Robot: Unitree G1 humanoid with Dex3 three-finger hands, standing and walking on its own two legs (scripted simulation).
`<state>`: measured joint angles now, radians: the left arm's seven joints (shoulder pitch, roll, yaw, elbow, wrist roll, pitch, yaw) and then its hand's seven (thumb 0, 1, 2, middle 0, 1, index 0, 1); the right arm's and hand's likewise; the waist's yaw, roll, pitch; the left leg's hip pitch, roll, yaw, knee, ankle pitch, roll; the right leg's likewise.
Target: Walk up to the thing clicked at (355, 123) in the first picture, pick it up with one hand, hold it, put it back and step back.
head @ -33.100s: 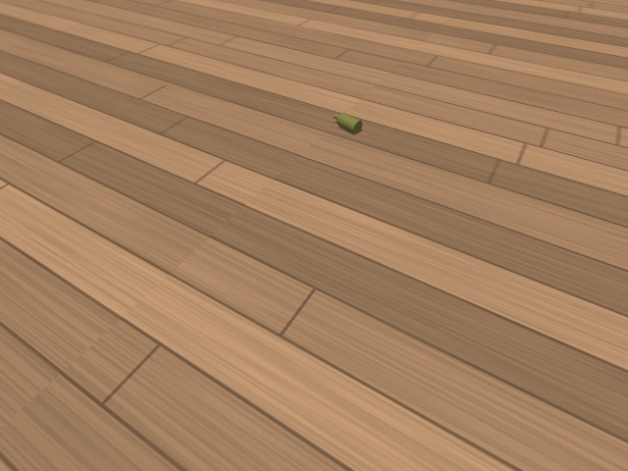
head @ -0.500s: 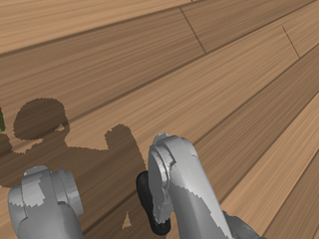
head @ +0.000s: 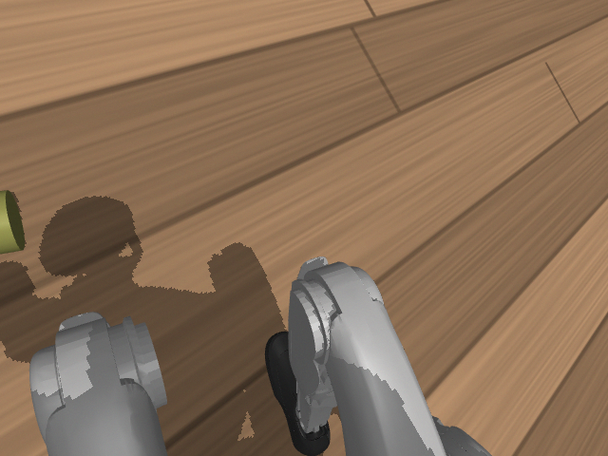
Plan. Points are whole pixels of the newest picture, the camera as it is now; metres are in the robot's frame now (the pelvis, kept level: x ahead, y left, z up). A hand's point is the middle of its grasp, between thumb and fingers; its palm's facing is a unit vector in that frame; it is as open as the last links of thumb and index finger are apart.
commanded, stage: withdraw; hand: left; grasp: from above
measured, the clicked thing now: out of the picture +0.43 +0.37 -0.26
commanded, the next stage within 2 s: home in 0.74 s
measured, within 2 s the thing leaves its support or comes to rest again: neither
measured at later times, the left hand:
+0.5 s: hand out of the picture +0.40 +0.35 -0.05, palm faces -0.52 -0.16 -0.84, open 13.8 cm
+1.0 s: hand out of the picture +0.44 +0.37 -0.09, palm faces -0.27 -0.07 -0.96, open 13.2 cm
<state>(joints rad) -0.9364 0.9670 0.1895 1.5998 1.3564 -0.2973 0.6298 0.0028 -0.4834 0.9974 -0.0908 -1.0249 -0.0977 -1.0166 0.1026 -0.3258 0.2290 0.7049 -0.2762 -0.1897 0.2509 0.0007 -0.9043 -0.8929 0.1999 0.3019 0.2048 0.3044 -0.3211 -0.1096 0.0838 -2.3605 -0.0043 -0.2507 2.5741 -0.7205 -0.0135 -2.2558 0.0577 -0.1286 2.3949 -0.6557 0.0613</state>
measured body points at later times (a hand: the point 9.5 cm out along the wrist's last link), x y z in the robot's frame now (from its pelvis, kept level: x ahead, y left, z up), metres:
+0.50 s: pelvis -0.01 -0.01 +0.08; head +0.20 +0.07 +0.46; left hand +0.42 +0.36 +0.00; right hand +0.12 -0.28 -0.03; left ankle +0.06 +0.12 -0.26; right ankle +0.12 -0.13 -0.26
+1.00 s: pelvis -0.01 +0.00 +0.03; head +0.21 +0.09 +0.42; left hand +0.45 +0.37 -0.04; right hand +0.08 -0.26 -0.07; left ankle +0.06 +0.13 -0.26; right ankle +0.12 -0.13 -0.26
